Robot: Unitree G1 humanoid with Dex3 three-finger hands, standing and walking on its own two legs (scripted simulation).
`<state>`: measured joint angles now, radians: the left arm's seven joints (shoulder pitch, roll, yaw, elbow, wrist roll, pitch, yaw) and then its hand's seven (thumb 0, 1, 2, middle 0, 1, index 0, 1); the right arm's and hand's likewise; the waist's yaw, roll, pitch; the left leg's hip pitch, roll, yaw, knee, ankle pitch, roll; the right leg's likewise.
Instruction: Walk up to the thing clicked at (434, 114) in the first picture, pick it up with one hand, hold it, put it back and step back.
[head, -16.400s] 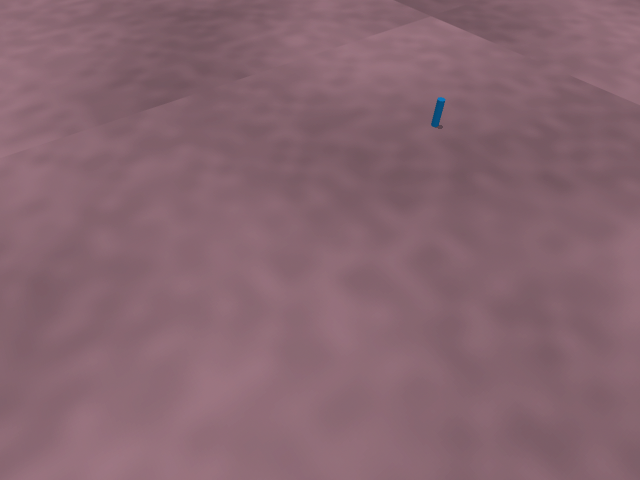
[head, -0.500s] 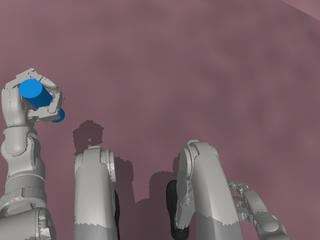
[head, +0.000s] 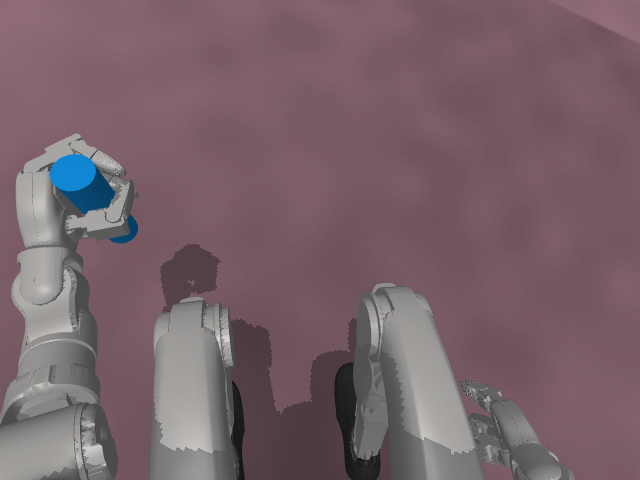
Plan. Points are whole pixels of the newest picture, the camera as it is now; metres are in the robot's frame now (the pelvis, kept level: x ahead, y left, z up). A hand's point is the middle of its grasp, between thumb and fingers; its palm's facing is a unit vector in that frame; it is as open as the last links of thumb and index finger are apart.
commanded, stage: lift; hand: left
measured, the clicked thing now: (101, 205) +0.43 +0.25 -0.05
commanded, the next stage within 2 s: none
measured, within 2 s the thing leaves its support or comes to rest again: neither
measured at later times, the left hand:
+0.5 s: hand (52, 168) +0.40 +0.23 +0.10, palm faces +0.10 -0.99 -0.03, open 5.3 cm
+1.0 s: hand out of the picture +0.40 +0.22 +0.28, palm faces +0.14 -0.99 -0.03, open 5.3 cm
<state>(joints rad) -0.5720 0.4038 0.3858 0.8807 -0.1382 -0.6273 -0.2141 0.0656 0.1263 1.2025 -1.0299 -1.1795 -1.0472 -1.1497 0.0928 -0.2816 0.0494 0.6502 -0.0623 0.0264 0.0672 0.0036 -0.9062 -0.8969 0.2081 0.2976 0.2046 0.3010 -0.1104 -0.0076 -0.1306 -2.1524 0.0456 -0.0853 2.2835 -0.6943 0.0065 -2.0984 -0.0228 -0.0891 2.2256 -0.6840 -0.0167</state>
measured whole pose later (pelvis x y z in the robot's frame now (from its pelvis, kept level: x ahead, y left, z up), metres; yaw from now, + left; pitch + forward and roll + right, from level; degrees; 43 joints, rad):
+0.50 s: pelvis +0.01 +0.00 +0.09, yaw +2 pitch +32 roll -4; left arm -0.37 0.32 0.30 0.54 -0.19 -0.44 -0.20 0.07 0.13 1.20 -1.03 -1.19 -1.04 -1.15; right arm 0.12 -0.27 0.00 0.59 0.03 0.00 0.01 0.01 -0.90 -0.89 0.21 0.30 0.20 0.30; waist -0.06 0.01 -0.20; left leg -1.88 0.05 -0.05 2.00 -0.68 0.01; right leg -1.84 -0.02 -0.07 1.95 -0.67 -0.01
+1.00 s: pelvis +0.05 +0.01 +0.24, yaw +4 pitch +23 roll -3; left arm -0.19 0.27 0.20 0.31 -0.20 -0.27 -0.10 0.07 0.13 1.20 -1.02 -1.19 -1.04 -1.16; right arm 0.17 -0.24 -0.01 0.59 0.06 -0.03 -0.03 0.01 -0.90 -0.89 0.21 0.30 0.20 0.30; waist -0.04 0.02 -0.17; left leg -1.29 0.04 -0.04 1.49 -0.61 0.00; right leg -1.24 -0.01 -0.07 1.44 -0.60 0.00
